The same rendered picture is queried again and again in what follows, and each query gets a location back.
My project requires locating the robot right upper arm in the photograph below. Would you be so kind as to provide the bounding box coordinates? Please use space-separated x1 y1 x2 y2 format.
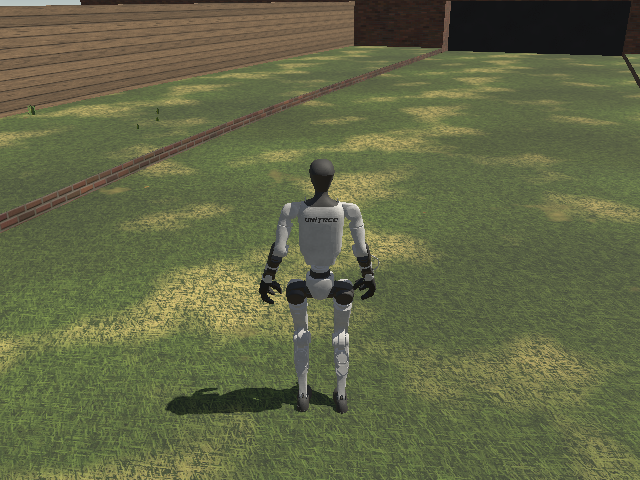
342 202 368 257

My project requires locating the left robot hand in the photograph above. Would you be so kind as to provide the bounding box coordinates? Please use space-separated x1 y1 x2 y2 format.
259 280 282 304

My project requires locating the robot right forearm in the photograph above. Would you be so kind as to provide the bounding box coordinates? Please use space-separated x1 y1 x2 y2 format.
357 242 374 281

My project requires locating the robot left upper arm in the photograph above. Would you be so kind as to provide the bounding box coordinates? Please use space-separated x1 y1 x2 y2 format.
272 202 301 257

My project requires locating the humanoid robot head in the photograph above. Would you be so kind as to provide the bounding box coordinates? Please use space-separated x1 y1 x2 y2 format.
304 159 339 207

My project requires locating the robot left forearm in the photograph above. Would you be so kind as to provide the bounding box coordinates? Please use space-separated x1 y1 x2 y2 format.
262 242 282 283

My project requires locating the right robot hand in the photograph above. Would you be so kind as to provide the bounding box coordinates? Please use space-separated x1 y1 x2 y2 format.
353 278 376 300

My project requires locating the right robot foot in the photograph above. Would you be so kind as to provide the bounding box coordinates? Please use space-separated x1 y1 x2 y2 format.
333 388 348 414

